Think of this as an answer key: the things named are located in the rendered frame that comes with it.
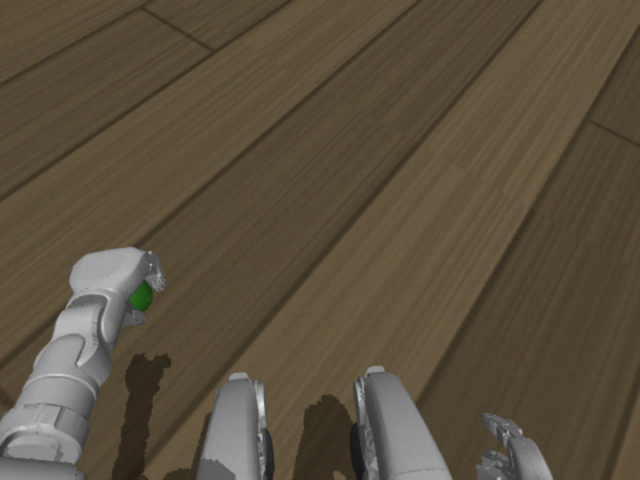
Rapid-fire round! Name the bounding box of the left robot hand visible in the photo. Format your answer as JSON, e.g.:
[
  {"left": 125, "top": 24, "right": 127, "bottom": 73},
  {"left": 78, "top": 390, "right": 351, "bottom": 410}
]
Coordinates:
[{"left": 69, "top": 247, "right": 166, "bottom": 327}]

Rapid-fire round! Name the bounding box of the ball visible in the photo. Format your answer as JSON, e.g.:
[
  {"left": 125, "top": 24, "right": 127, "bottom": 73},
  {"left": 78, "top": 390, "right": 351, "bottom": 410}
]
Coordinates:
[{"left": 129, "top": 280, "right": 153, "bottom": 312}]

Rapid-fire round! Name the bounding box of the right robot hand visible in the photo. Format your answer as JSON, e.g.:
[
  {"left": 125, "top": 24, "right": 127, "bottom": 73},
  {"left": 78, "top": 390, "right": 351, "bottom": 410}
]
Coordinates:
[{"left": 476, "top": 413, "right": 553, "bottom": 480}]

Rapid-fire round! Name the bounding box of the left robot arm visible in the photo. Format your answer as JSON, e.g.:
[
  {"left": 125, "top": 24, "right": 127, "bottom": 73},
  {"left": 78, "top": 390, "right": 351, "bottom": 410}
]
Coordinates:
[{"left": 0, "top": 288, "right": 126, "bottom": 480}]

